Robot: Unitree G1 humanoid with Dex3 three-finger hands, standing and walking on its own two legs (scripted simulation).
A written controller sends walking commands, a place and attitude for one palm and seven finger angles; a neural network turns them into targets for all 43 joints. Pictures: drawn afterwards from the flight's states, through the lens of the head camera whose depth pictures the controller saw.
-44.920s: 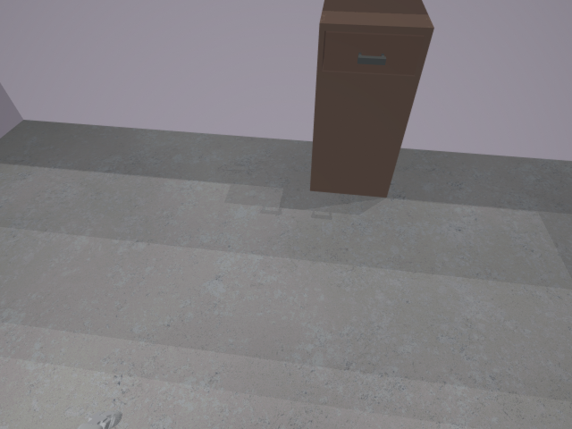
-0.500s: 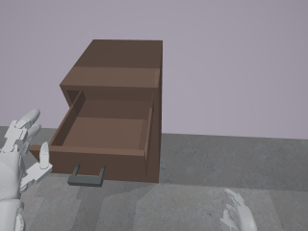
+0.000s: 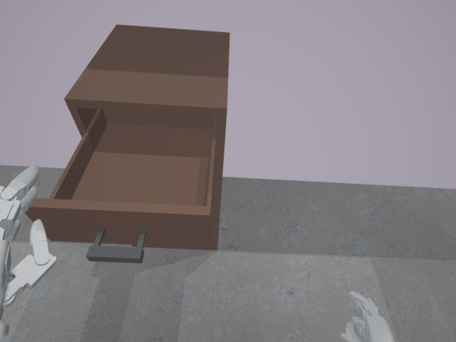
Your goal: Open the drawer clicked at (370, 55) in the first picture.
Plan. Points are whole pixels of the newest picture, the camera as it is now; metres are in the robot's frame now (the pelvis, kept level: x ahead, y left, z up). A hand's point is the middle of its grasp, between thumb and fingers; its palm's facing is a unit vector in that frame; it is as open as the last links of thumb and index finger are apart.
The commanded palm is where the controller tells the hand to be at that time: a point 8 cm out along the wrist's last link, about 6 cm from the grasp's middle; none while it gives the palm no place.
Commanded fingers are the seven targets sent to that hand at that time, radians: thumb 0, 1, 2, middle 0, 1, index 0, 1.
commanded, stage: step back with the hand held close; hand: left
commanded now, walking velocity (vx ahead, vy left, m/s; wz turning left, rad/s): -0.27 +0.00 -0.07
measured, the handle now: (119, 244) +0.30 +0.23 -0.04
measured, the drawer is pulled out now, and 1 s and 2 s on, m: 0.29 0.29 0.29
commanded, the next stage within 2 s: stop stepping back and stand still in 0.96 s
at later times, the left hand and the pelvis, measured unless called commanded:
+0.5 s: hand out of the picture +0.09 +0.24 +0.16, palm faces +0.43 -0.81 -0.41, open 7.4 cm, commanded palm +0.03 +0.28 +0.18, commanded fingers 0.00 0.90 0.90 -0.20 -0.30 -0.20 -0.30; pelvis -0.08 -0.01 +0.00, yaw +2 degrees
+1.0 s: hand out of the picture -0.01 +0.23 +0.16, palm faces +0.29 -0.85 -0.45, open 7.4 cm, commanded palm -0.08 +0.27 +0.18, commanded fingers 0.00 0.90 0.90 -0.20 -0.30 -0.20 -0.30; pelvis -0.21 +0.00 +0.01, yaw -1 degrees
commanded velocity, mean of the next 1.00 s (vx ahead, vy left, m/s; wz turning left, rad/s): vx -0.34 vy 0.00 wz -0.08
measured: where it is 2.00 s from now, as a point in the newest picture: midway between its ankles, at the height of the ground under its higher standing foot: outside the picture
